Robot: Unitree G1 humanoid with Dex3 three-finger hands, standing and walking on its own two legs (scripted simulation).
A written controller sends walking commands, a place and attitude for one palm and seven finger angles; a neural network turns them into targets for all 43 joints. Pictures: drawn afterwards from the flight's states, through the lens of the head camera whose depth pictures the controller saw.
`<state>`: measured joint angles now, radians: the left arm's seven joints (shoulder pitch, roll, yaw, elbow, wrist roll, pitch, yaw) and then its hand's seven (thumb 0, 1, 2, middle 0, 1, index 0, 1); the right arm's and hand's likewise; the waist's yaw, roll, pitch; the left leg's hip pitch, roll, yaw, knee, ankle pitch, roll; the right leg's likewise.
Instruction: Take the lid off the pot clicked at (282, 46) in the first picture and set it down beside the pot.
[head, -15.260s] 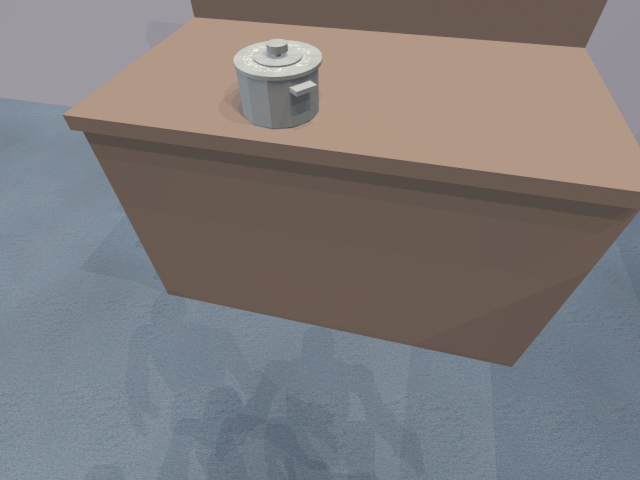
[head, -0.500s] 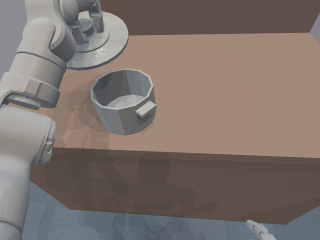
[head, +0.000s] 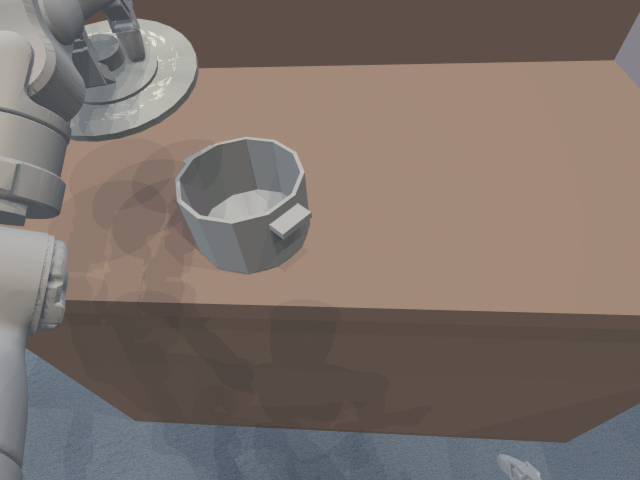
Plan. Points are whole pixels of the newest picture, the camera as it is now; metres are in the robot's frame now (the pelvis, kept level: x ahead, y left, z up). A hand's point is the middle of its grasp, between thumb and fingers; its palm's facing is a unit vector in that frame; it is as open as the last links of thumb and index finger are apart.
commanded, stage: move the lid sideways beside the pot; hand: left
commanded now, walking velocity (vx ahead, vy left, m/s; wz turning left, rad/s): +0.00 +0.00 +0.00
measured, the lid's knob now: (100, 53) +0.50 +0.22 +0.30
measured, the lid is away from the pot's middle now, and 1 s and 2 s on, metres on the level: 0.12 0.23 0.23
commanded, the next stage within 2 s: lower the lid onto the table in 1.06 s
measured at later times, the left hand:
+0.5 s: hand (33, 62) +0.46 +0.27 +0.31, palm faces -0.12 -0.03 -0.99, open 7.0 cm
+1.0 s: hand out of the picture +0.46 +0.32 +0.30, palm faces -0.16 -0.04 -0.99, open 7.0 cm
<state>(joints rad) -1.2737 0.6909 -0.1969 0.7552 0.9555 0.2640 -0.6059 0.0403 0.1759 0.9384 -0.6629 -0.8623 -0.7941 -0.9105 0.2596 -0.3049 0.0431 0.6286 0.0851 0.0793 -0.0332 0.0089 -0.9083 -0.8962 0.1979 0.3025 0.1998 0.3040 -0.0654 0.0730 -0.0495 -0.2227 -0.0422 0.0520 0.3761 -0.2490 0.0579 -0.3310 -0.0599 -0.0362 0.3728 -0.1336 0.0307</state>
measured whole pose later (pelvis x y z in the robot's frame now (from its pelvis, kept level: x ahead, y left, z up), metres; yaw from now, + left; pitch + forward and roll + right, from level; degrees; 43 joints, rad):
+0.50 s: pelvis +0.00 +0.00 +0.00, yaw +1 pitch +6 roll -1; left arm -1.28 0.79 -0.17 0.81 0.98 0.21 -0.61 0.04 0.18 0.94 -0.66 -0.86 -0.80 -0.91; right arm 0.25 -0.30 0.05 0.64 0.09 0.10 -0.05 0.01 -0.91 -0.90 0.20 0.30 0.20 0.30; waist -0.07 0.06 -0.04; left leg -0.24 -0.04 0.04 0.39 -0.25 0.06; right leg -0.33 -0.06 -0.05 0.35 -0.12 0.03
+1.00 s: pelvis +0.01 +0.00 +0.00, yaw +0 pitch +7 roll -1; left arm -1.30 0.90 -0.12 0.92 1.01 0.14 -0.61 0.05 0.18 0.94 -0.66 -0.86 -0.80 -0.91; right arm 0.28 -0.31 0.05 0.66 0.10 0.12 -0.07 0.01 -0.91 -0.90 0.20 0.30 0.20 0.30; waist -0.09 0.06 -0.02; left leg -0.25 -0.03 0.04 0.39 -0.26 0.06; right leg -0.32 -0.05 -0.05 0.32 -0.12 0.03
